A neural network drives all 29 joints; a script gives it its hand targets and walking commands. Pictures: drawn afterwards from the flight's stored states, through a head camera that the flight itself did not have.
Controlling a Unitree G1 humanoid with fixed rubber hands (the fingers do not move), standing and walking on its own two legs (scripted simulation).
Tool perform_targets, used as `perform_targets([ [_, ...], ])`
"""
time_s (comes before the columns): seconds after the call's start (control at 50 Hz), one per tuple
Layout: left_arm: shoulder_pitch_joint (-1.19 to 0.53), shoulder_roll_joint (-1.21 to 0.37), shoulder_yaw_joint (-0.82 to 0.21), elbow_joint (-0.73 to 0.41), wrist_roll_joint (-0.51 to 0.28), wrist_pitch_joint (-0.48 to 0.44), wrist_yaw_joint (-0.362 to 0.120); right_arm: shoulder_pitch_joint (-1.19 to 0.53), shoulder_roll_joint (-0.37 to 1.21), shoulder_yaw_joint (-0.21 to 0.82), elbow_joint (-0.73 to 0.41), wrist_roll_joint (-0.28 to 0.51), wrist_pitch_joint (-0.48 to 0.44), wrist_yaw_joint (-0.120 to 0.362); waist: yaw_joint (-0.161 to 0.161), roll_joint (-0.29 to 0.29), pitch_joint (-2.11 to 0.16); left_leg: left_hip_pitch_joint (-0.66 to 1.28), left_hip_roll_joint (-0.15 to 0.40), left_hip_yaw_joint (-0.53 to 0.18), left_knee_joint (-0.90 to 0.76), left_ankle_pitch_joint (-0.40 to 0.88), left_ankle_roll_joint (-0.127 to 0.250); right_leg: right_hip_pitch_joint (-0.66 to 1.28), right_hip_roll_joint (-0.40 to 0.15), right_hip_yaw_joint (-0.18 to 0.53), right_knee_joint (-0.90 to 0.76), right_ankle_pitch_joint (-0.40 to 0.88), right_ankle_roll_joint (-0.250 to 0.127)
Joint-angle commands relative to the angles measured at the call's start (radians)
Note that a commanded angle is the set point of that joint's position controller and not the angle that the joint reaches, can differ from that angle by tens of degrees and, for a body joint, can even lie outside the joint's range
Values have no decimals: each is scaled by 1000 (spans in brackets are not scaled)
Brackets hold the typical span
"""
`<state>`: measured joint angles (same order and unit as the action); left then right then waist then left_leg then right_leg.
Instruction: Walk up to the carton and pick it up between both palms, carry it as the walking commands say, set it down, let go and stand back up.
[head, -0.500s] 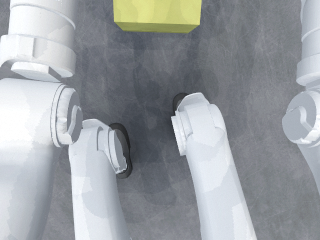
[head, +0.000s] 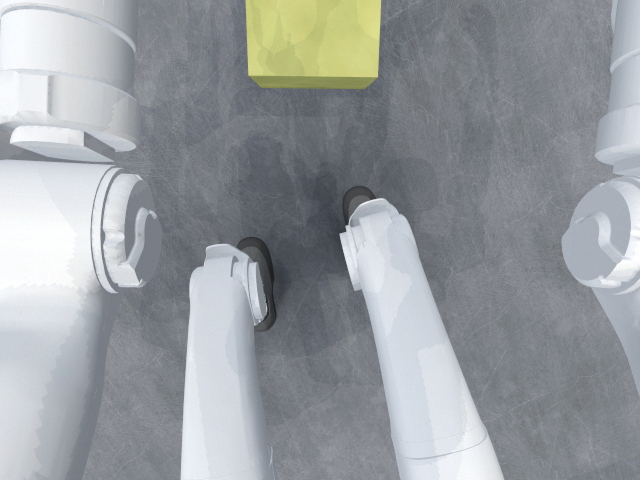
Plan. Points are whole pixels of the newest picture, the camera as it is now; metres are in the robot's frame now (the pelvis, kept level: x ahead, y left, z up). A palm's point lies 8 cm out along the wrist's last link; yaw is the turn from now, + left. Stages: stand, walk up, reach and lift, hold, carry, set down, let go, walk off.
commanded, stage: set down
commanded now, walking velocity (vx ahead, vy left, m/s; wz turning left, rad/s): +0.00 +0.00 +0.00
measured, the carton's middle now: (313, 23) +0.58 -0.11 -0.49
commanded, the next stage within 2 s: let go in 0.42 s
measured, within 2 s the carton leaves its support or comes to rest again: neither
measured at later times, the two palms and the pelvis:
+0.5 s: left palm out of the picture +0.62 +0.03 +0.01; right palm out of the picture +0.53 -0.30 +0.01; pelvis +0.04 -0.01 +0.09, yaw +1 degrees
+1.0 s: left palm out of the picture +0.44 +0.13 +0.08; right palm out of the picture +0.37 -0.28 +0.08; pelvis +0.10 -0.01 +0.17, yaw -1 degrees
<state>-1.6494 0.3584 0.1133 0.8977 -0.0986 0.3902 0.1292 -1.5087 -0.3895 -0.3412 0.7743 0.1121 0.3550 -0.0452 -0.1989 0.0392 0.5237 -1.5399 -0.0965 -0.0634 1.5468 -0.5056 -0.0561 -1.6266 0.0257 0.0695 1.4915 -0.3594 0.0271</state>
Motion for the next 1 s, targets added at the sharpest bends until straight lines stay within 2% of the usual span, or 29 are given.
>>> perform_targets([
  [0.0,-361,79,-32,-254,-16,-28,3,-266,-133,17,-181,8,-17,1,-63,48,-2022,452,-88,145,-216,171,21,993,41,-142,-175,451,21],
  [0.02,-379,143,60,-111,21,-23,6,-331,-213,-22,-143,-35,-28,-6,-85,-79,-1795,261,-66,114,-234,95,32,898,40,-158,-202,388,26],
  [0.04,-358,124,77,-113,49,-31,0,-343,-121,-7,-166,10,-32,-2,-31,-39,-1884,355,-78,137,-261,100,35,974,49,-161,-214,422,37],
  [0.06,-291,60,49,-148,14,-30,0,-237,-156,-40,-134,-8,-46,-1,-89,-63,-1868,346,-77,118,-296,164,26,1010,38,-159,-253,514,34],
  [0.08,-286,73,40,-215,27,-38,-7,-238,-101,19,-196,-9,-52,1,-53,-101,-1957,338,-94,119,-310,213,27,1159,49,-136,-236,621,27],
  [0.12,-307,87,91,-11,69,-47,-25,-262,-133,-39,-45,-44,-51,4,-30,-55,-1732,288,-71,118,-351,124,37,1028,35,-129,-285,474,29],
  [0.16,-345,71,87,-116,77,-52,-14,-292,-69,-36,-89,-24,-56,24,3,8,-1729,465,-57,96,-379,176,32,882,20,-155,-334,390,31],
  [0.2,-326,35,30,-173,60,-79,-9,-248,-61,-59,-116,-51,-87,18,-59,44,-1950,554,-67,88,-371,351,16,980,50,-155,-310,621,24],
  [0.26,-204,3,95,35,122,-68,-14,-179,-68,-62,-20,-97,-95,25,-66,-19,-1633,400,-56,91,-429,204,26,915,44,-140,-383,497,29],
  [0.28,-206,39,125,-93,164,-88,-9,-139,-40,-82,-86,-107,-111,24,-29,9,-1727,455,-62,71,-472,262,23,1014,43,-141,-381,584,32],
  [0.3,-149,-7,93,-54,144,-86,-9,-82,-83,-152,-75,-157,-125,21,-109,25,-1758,503,-63,73,-462,264,16,963,47,-168,-393,568,32],
  [0.32,-286,32,136,-122,173,-103,-3,-147,-73,-143,-90,-169,-127,15,-55,34,-1690,400,-71,89,-466,277,6,944,40,-129,-416,572,20],
  [0.38,-195,-87,53,-134,155,-117,-2,-86,-27,-115,-4,-179,-151,37,-88,59,-1556,500,-67,65,-551,323,4,923,37,-165,-458,580,15],
  [0.4,-113,-67,121,10,220,-125,-16,17,59,-106,75,-175,-156,38,-37,74,-1476,509,-70,76,-556,294,13,879,36,-145,-485,552,22],
  [0.44,51,-119,206,43,304,-110,16,76,35,-115,7,-272,-167,68,-53,-31,-1482,478,-69,61,-606,273,9,971,49,-158,-508,545,16],
  [0.54,357,-228,185,-183,381,-158,46,380,-6,-138,-103,-306,-189,105,9,137,-1464,700,-48,63,-713,527,-30,983,35,-137,-614,662,-8],
  [0.62,206,-249,124,-322,256,-194,73,216,-25,-144,-236,-279,-244,129,-47,-67,-1455,408,-68,58,-730,382,-8,1169,24,-92,-595,736,-2],
  [0.64,576,-262,139,-390,282,-200,58,575,24,-38,-285,-310,-244,126,-4,-143,-1596,631,-77,60,-764,459,6,1416,18,-119,-622,804,14],
  [0.66,399,-261,62,-507,204,-218,47,440,-9,-21,-355,-255,-252,134,-39,-131,-1632,615,-70,61,-737,431,14,1310,25,-130,-614,753,16],
  [0.68,795,-342,105,-416,278,-205,51,776,37,64,-262,-230,-248,142,1,-104,-1597,690,-65,66,-770,460,11,1475,21,-78,-648,811,9],
  [0.7,440,-264,96,-420,247,-216,55,441,-11,29,-255,-176,-259,156,27,-22,-1354,456,-55,60,-776,308,6,1278,19,-50,-646,643,-1],
  [0.72,812,-271,135,-383,329,-214,66,773,46,51,-170,-235,-248,158,40,-109,-1488,642,-47,53,-827,386,14,1468,26,-76,-664,714,14],
  [0.74,751,-223,115,-442,292,-226,68,740,1,6,-262,-226,-264,152,1,-70,-1474,567,-47,61,-813,357,9,1431,34,-58,-669,747,16],
  [0.78,763,-241,132,-504,272,-261,70,777,89,72,-299,-190,-281,158,70,-84,-1387,593,-49,69,-847,339,11,1449,2,-39,-697,747,25],
  [0.8,884,-325,86,-429,256,-245,52,853,73,30,-224,-188,-284,168,40,16,-1287,668,-52,39,-884,374,9,1369,14,-40,-728,710,10],
  [0.84,1132,-318,112,-434,280,-263,20,1078,131,103,-232,-185,-285,182,86,-14,-1251,710,-34,61,-896,335,6,1483,10,-16,-769,714,7],
  [0.86,920,-242,113,-374,244,-279,8,856,118,114,-192,-164,-279,182,79,-111,-1062,542,-30,54,-890,209,13,1353,-7,-5,-782,600,15],
  [0.94,1258,-271,94,-452,261,-314,0,1164,116,149,-356,-166,-313,167,130,-83,-1162,770,-18,55,-970,249,25,1546,-18,-9,-843,580,15],
  [0.98,1309,-224,126,-426,241,-322,-22,1237,69,132,-414,-204,-319,156,106,-187,-1003,789,-16,64,-973,260,24,1493,-30,0,-889,535,20],
])
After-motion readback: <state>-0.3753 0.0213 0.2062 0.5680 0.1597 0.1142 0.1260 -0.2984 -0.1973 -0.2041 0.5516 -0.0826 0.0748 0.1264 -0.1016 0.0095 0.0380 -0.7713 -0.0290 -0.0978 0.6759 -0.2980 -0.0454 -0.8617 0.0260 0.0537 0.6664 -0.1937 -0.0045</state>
